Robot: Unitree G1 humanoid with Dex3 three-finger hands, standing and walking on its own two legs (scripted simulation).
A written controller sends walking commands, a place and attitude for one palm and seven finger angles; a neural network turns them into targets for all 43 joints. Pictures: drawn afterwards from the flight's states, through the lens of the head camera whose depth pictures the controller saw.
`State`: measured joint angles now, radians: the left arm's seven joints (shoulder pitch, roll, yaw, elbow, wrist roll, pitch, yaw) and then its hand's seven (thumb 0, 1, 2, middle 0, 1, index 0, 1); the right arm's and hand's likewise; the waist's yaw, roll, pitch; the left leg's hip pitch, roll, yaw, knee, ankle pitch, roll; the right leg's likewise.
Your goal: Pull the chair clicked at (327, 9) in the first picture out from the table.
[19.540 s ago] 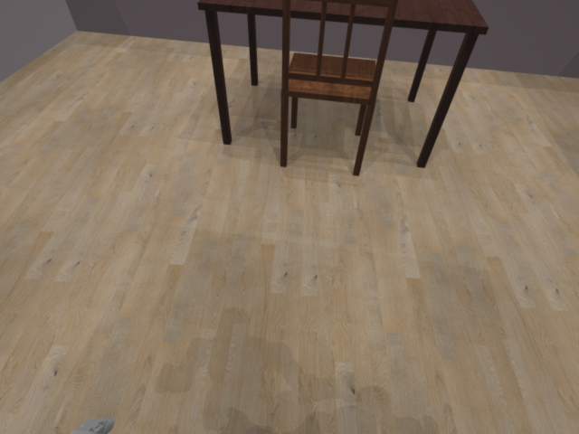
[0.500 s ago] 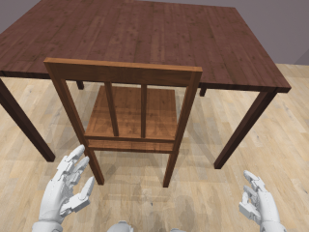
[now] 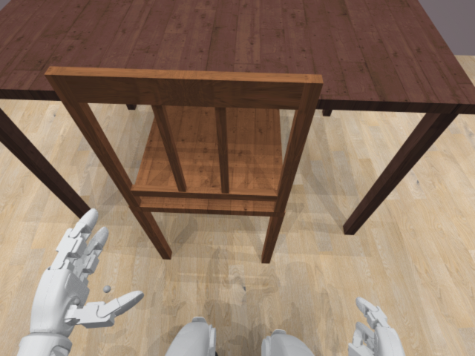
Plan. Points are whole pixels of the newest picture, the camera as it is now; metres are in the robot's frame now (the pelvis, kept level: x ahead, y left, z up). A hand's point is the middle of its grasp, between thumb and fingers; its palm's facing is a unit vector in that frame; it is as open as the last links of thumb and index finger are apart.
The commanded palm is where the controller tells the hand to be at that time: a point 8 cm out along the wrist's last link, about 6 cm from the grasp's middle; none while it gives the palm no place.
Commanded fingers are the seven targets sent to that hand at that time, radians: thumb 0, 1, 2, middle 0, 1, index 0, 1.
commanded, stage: raise the hand toward the chair's back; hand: left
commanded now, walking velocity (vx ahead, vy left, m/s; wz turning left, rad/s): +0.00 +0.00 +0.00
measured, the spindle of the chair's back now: (172, 153) +0.50 +0.16 -0.01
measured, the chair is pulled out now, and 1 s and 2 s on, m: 0.00 0.00 0.00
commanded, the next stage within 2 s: aim the fingers beside a spindle in 1.22 s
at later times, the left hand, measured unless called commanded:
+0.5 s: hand (77, 279) +0.23 +0.24 +0.04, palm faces +0.03 -1.00 -0.03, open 16.7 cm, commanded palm +0.21 +0.30 +0.05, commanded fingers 0.00 -0.50 0.30 -0.06 -0.08 -0.06 -0.08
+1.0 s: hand (67, 263) +0.25 +0.26 +0.05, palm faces +0.01 -1.00 -0.03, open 16.9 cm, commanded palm +0.23 +0.32 +0.05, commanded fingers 0.00 -0.50 0.30 -0.06 -0.08 -0.06 -0.08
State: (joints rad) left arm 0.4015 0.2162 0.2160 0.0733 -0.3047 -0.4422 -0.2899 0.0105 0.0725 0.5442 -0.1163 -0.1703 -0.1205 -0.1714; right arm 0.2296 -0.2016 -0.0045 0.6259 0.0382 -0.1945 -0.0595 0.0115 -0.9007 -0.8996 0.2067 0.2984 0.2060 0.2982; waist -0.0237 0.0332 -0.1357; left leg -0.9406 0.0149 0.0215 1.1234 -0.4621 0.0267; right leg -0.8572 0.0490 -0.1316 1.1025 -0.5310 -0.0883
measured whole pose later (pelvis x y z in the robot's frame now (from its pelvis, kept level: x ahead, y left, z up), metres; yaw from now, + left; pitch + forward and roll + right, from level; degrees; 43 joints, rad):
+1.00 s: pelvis +0.00 +0.06 +0.01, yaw +0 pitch +15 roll -5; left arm 0.29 0.28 0.20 0.08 -0.28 -0.40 -0.25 -0.01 -0.50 0.30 -0.06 -0.08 -0.06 -0.08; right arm 0.25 -0.26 0.02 0.54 0.03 -0.17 -0.03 0.01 -0.90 -0.90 0.21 0.30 0.20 0.30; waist -0.03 0.03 -0.13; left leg -0.89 -0.02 0.04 1.08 -0.45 0.10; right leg -0.78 0.02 -0.11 1.01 -0.49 -0.02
